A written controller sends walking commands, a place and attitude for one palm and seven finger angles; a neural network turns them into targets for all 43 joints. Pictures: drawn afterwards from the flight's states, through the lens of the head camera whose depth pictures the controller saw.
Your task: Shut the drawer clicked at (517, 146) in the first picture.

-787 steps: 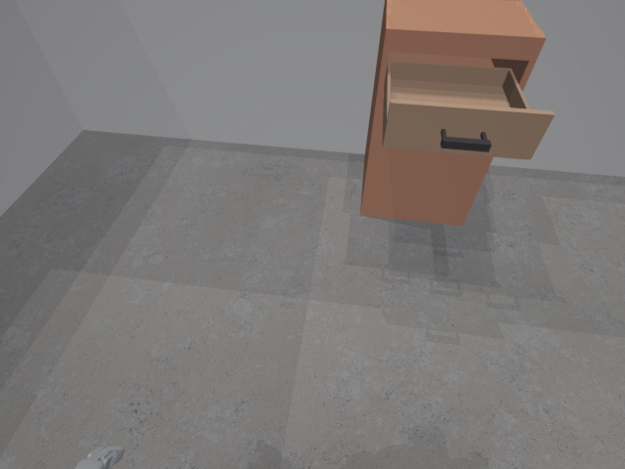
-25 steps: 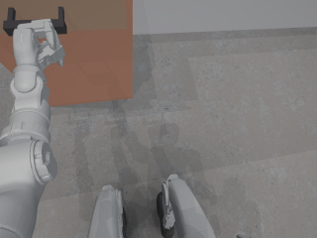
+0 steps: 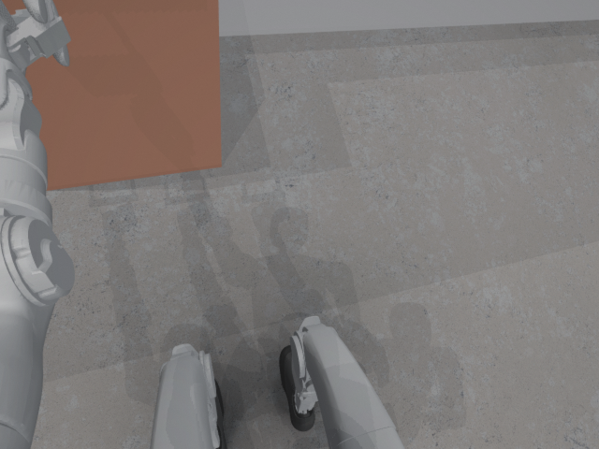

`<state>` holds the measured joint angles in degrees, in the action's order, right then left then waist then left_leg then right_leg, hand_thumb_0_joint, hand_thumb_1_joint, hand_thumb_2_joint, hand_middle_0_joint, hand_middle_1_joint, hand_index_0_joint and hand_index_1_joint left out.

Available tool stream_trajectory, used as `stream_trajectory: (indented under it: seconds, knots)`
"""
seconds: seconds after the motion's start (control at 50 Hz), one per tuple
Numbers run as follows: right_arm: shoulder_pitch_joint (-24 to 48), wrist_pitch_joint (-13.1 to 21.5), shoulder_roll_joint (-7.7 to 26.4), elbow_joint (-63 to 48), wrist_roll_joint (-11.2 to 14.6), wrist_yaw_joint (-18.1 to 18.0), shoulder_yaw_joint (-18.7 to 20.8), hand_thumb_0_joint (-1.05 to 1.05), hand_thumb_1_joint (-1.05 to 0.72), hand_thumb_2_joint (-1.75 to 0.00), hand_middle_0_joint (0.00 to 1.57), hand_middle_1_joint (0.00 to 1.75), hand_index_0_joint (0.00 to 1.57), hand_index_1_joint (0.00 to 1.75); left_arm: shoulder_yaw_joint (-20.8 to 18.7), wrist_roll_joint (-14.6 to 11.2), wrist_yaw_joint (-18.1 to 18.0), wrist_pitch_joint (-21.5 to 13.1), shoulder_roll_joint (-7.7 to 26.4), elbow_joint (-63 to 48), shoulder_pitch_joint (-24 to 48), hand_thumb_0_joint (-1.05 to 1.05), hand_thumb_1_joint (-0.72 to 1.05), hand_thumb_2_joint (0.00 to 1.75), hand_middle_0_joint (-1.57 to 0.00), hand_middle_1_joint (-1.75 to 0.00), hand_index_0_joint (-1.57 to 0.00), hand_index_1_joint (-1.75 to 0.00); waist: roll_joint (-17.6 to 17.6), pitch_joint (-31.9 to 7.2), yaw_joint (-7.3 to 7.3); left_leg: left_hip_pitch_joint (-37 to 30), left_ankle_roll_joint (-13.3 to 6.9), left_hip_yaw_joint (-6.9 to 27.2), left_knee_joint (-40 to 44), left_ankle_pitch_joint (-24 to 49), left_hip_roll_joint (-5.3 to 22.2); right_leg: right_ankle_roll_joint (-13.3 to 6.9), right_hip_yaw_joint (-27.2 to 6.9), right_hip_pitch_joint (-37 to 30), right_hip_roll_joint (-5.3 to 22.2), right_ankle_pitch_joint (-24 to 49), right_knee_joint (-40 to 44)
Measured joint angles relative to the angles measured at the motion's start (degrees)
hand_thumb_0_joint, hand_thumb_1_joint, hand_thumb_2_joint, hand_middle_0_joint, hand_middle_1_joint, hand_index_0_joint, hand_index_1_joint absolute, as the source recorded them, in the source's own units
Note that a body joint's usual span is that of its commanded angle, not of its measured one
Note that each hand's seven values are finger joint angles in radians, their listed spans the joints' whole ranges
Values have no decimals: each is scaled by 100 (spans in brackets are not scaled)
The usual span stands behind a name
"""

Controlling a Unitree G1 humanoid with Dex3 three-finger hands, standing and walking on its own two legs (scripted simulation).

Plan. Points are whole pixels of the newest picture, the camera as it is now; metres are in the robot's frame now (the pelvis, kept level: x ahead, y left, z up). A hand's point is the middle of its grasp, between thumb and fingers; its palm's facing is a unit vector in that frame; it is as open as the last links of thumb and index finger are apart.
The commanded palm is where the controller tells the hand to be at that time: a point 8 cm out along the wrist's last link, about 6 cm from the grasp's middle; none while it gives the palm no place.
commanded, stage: push the drawer shut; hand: left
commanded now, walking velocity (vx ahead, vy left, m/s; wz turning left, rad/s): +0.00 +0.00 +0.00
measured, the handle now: out of the picture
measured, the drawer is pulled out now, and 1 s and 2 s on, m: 0.01 0.00 0.00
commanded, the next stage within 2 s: pull the fist back off the drawer in 0.30 s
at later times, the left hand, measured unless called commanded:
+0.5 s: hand (38, 10) +0.61 +0.20 +0.05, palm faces +0.08 -1.00 -0.05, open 3.4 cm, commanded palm +0.63 +0.18 +0.05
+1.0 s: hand (53, 22) +0.60 +0.18 +0.05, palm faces +0.09 -1.00 -0.03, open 3.2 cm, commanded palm +0.57 +0.19 +0.05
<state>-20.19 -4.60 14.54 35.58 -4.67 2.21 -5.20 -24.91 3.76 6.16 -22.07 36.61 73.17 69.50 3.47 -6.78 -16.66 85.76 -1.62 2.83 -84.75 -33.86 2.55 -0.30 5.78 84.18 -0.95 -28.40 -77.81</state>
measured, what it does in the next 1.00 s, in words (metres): stands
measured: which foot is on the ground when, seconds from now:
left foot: down 0.00-1.00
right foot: down 0.00-1.00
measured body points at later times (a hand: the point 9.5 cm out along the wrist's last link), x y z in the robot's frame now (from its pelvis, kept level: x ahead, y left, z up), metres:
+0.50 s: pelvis -0.02 +0.00 -0.02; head +0.21 +0.06 +0.36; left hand +0.60 +0.25 +0.06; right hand -0.06 -0.25 -0.10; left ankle +0.03 +0.10 -0.57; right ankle +0.06 -0.12 -0.57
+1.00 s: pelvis -0.01 +0.01 +0.00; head +0.21 +0.04 +0.39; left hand +0.59 +0.24 +0.06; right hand -0.04 -0.24 -0.09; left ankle +0.03 +0.10 -0.57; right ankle +0.06 -0.12 -0.57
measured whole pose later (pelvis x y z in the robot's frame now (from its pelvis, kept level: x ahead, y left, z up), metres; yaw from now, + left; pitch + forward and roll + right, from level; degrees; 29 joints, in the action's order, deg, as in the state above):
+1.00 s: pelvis -0.01 +0.01 +0.00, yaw -1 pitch +35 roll -7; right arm -22.6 -3.3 13.5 34.8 -4.2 3.4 -6.0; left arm -24.9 3.1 5.8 -16.9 36.7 66.3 68.0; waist 3.6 -6.2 -16.7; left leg 86.6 -2.1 2.5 -84.3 -33.1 3.0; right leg 0.2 5.4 84.8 -1.6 -26.9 -76.5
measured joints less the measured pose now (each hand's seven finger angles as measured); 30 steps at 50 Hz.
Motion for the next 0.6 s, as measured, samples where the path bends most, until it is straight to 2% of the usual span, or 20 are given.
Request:
stream_trajectory:
  seconds: [0.1,0.18,0.44,0.6]
  knots:
    - [-31,2,5,-43,-9,-3,-68,0,-91,-90,21,30,21,30,-24,120,49,70,264,219,312,6,78,90,-140,-160,-140,-160,3,27,-118,133,-5,33,-73,-15,15,0,30,113,-16,2,-37]
    - [-90,0,0,-52,-19,-7,-112,0,-91,-90,21,30,21,30,6,180,158,119,402,279,474,4,71,91,-140,-160,-139,-160,-9,31,-136,271,0,75,-154,-8,2,-6,70,227,-5,3,-100]
    - [-63,179,-43,25,-47,-76,-251,0,-91,-90,21,30,21,30,419,301,106,500,845,437,1142,5,59,91,-140,-160,-140,-160,-61,88,-366,695,14,225,-331,145,-48,-26,213,548,36,143,-194]
    - [-149,256,-54,30,-65,-52,-287,0,-91,-90,21,30,21,30,491,345,43,666,867,403,1307,7,63,91,-140,-160,-140,-160,-63,152,-404,771,-7,225,-336,227,-52,-7,212,605,37,240,-168]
